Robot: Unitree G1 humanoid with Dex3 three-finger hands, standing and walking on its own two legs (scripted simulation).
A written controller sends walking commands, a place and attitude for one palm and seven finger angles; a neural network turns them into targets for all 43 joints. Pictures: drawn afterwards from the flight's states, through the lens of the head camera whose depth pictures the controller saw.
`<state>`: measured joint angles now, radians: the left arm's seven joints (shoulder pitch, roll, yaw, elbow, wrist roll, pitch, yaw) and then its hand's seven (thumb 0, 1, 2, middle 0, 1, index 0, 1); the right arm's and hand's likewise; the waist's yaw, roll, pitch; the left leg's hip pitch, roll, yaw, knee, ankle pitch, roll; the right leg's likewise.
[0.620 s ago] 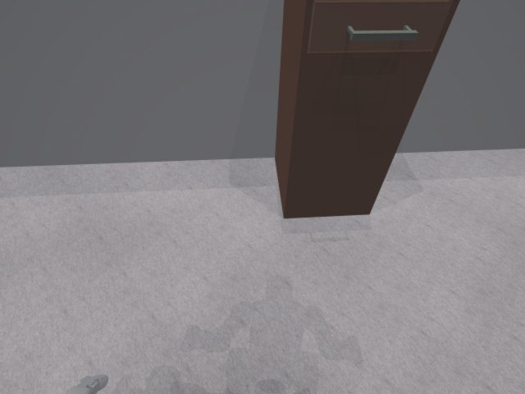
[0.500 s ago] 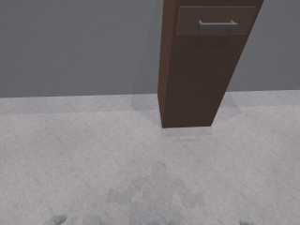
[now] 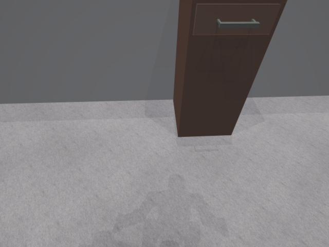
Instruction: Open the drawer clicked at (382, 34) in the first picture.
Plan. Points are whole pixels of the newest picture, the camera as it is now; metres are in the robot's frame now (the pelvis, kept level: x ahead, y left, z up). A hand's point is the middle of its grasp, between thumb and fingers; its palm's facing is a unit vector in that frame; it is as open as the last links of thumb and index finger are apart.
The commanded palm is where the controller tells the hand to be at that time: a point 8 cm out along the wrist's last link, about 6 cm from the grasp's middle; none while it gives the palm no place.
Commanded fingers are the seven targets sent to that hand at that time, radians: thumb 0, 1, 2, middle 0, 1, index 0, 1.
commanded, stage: stand and wait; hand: left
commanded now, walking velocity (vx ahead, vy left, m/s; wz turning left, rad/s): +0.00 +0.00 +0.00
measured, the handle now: (237, 22) +1.04 -0.27 +0.12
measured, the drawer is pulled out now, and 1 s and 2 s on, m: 0.00 0.00 0.00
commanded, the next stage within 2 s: look at it before walking up in 0.20 s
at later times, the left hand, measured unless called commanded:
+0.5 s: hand out of the picture +0.06 +0.24 -0.15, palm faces -0.02 -0.94 -0.33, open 7.4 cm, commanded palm none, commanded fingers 0.00 0.90 0.90 -0.20 -0.30 -0.20 -0.30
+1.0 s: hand out of the picture +0.07 +0.24 -0.15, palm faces -0.02 -0.94 -0.34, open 7.4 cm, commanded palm none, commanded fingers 0.00 0.90 0.90 -0.20 -0.30 -0.20 -0.30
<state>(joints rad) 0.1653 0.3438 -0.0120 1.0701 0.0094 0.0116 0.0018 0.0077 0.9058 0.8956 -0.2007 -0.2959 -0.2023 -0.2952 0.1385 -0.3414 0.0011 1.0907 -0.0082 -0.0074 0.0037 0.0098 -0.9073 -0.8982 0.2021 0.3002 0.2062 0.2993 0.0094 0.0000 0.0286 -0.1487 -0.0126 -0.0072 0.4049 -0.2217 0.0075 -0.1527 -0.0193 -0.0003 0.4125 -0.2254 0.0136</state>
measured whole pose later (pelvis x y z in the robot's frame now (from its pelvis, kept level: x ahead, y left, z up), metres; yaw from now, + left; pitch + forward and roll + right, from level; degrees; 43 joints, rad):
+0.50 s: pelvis -0.01 -0.01 +0.00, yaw +0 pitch -2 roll +0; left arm 0.15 0.33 -0.01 1.08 0.01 0.00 0.00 0.01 0.91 0.90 -0.20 -0.30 -0.20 -0.30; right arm 0.14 -0.34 0.00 1.12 -0.01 -0.01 0.01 0.01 -0.91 -0.90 0.20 0.30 0.21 0.30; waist 0.01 0.00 0.02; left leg -0.16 0.00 -0.01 0.38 -0.19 -0.01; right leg -0.16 -0.01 -0.01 0.39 -0.20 0.00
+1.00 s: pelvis +0.00 -0.01 +0.00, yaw +0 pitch -1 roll +0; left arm 0.14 0.34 -0.01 1.08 0.01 0.00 0.00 0.01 0.91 0.90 -0.20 -0.30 -0.20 -0.30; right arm 0.11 -0.34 0.01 1.11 -0.01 -0.01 0.00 0.01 -0.91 -0.90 0.20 0.30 0.21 0.30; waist 0.02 0.00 0.03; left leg -0.14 0.00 -0.01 0.37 -0.20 -0.01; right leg -0.15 0.00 0.00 0.38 -0.21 0.00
